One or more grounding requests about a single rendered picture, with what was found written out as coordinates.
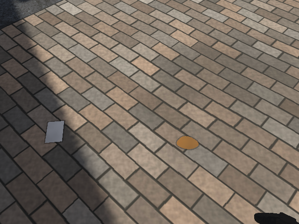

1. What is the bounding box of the robot right hand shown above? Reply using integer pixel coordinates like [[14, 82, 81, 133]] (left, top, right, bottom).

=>
[[254, 212, 299, 224]]

